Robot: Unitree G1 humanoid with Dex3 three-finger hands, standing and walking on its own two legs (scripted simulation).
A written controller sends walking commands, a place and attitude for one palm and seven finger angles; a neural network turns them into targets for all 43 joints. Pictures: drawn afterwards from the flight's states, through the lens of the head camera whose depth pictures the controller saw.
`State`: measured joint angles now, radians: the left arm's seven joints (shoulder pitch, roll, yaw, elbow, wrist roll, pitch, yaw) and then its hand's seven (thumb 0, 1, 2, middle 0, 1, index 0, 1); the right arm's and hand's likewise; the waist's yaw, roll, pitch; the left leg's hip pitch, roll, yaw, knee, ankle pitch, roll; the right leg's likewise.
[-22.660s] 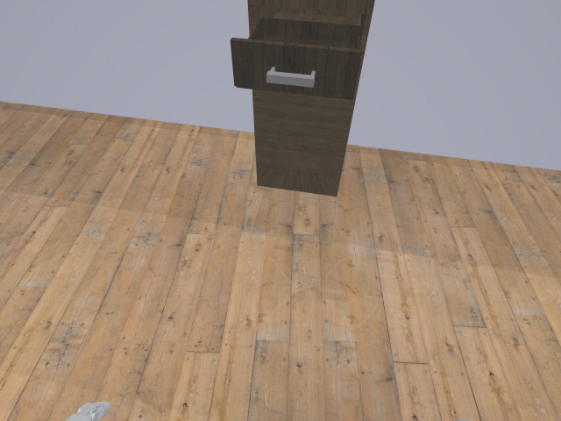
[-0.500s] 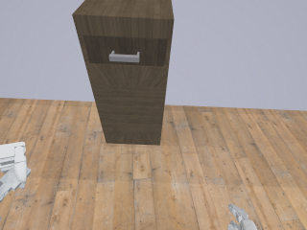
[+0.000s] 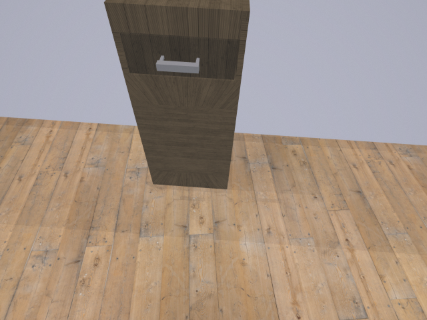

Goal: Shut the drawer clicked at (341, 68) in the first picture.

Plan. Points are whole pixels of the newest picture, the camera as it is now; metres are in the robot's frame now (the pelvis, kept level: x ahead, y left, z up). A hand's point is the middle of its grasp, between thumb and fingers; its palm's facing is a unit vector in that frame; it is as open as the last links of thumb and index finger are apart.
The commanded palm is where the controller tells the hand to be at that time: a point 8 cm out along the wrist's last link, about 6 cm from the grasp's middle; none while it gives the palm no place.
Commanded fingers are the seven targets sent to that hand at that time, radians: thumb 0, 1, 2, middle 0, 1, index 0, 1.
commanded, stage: let the arm hang, fingers relaxed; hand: left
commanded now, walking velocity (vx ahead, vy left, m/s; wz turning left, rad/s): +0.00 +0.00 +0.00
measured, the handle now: (179, 63) +0.85 +0.16 +0.02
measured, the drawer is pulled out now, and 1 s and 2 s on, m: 0.00 0.00 0.00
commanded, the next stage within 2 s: look to check the result in 0.66 s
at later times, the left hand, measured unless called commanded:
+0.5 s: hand out of the picture +0.01 +0.17 -0.17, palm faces +0.02 -0.98 -0.17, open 7.3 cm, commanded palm none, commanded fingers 0.00 0.90 0.90 -0.20 -0.30 -0.20 -0.30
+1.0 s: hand out of the picture +0.02 +0.17 -0.17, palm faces +0.02 -0.98 -0.21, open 7.4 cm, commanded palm none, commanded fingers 0.00 0.90 0.90 -0.20 -0.30 -0.20 -0.30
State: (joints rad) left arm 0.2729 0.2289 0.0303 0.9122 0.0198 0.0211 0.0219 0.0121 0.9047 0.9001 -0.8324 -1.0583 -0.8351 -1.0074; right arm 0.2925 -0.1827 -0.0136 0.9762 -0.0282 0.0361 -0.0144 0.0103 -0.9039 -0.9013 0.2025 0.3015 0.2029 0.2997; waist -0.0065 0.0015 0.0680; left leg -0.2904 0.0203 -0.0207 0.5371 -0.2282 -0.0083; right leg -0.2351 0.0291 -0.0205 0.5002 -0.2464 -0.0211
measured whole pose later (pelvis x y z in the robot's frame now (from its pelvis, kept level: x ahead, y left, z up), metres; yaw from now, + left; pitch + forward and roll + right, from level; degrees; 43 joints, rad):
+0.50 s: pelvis +0.00 +0.01 +0.01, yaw -1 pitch -2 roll +0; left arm 0.27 0.12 0.01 1.13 0.02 0.00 0.03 0.00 0.91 0.90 -0.21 -0.31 -0.21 -0.31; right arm 0.31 -0.12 -0.01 1.11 -0.02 0.01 -0.03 0.01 -0.90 -0.90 0.20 0.30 0.20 0.30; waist -0.01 0.02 0.05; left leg -0.23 0.01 0.01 0.45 -0.20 0.00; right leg -0.20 0.01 0.00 0.45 -0.23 -0.01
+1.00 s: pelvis +0.01 +0.00 +0.01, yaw -1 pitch -2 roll +0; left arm 0.26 0.14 0.03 1.15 0.02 -0.01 0.03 0.00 0.91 0.90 -0.20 -0.29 -0.20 -0.30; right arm 0.28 -0.14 -0.02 1.12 -0.02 0.01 -0.04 0.00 -0.91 -0.90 0.20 0.30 0.20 0.30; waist -0.01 0.02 0.06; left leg -0.20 0.01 0.00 0.43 -0.20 -0.01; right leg -0.17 0.02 0.00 0.44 -0.24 -0.02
